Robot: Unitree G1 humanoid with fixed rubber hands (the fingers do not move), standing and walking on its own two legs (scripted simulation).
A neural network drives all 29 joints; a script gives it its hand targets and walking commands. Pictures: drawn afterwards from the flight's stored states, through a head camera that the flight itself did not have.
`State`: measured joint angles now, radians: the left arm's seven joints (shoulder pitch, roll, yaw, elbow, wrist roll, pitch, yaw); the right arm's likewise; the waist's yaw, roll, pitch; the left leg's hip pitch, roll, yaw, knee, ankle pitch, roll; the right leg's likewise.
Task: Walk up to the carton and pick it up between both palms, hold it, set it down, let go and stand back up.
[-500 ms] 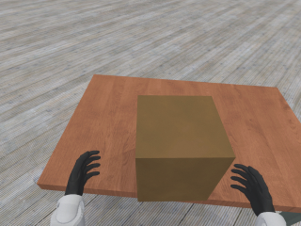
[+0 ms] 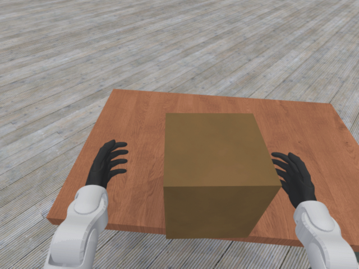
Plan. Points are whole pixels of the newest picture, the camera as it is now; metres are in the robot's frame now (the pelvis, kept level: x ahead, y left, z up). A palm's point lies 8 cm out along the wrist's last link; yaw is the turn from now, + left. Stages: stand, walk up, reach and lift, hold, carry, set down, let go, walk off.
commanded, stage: reach and lift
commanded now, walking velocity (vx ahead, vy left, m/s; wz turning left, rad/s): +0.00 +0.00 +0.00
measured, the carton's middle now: (208, 178) +0.36 -0.04 +0.02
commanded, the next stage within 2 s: none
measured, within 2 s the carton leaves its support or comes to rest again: neither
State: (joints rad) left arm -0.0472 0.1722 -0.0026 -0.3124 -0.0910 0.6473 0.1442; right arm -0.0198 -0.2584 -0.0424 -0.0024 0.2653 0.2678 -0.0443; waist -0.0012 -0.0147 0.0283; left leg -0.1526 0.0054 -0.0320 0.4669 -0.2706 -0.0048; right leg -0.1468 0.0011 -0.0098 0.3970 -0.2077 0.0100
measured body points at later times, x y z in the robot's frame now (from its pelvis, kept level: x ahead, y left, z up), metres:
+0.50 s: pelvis -0.01 +0.00 +0.00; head +0.00 +0.01 +0.45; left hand +0.36 +0.19 +0.15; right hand +0.37 -0.21 +0.14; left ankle -0.01 +0.11 -0.74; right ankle +0.01 -0.13 -0.74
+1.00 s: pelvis +0.00 +0.00 +0.00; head +0.02 +0.01 +0.45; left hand +0.35 +0.20 +0.03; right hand +0.35 -0.23 +0.06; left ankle -0.01 +0.11 -0.74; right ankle +0.01 -0.13 -0.74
